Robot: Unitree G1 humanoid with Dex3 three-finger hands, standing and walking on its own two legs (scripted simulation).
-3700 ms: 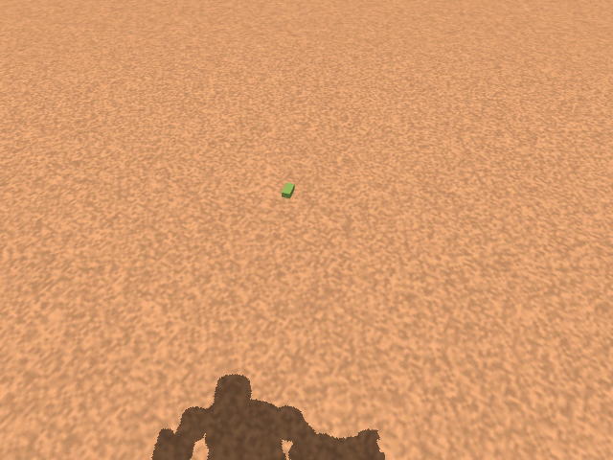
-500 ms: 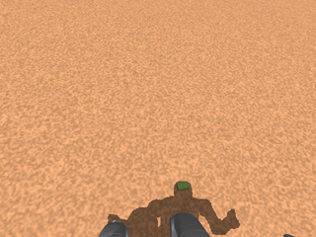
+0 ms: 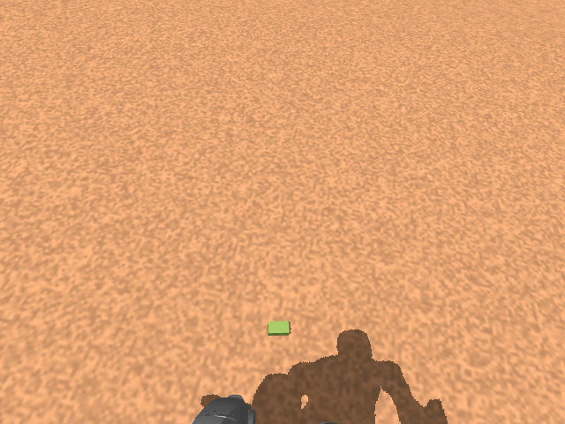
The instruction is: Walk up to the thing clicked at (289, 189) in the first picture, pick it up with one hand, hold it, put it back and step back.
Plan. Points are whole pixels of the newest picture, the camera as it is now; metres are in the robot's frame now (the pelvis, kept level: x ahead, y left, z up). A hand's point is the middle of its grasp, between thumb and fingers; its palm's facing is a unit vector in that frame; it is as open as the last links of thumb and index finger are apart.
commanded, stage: walk up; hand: left
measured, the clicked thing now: (278, 328) +0.47 +0.01 -0.74
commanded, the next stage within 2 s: none
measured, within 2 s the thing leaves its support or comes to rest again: neither
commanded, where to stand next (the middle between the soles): +0.07 -0.23 m, yaw +4 degrees
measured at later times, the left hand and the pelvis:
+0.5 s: hand out of the picture +0.04 +0.03 -0.17, palm faces +0.01 -0.91 -0.41, open 7.4 cm; pelvis -0.02 -0.26 -0.04, yaw +1 degrees
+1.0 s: hand out of the picture -0.03 +0.01 -0.11, palm faces +0.15 -0.83 -0.53, open 7.4 cm; pelvis +0.00 -0.28 +0.00, yaw +9 degrees
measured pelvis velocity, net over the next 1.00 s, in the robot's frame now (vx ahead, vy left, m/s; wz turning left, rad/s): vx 0.00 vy -0.28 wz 0.16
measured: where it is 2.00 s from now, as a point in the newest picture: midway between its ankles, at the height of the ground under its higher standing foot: outside the picture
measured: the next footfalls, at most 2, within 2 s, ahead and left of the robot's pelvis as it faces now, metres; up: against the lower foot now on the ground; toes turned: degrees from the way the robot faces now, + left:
left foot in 0.02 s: +0.08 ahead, +0.06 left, +0.00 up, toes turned +4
right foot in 0.40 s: +0.05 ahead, -0.40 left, +0.00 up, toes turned +1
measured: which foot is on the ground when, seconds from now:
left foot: up 0.00-0.00, down 0.02-0.42, up 0.44-1.00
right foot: down 0.00-0.04, up 0.06-0.38, down 0.40-1.00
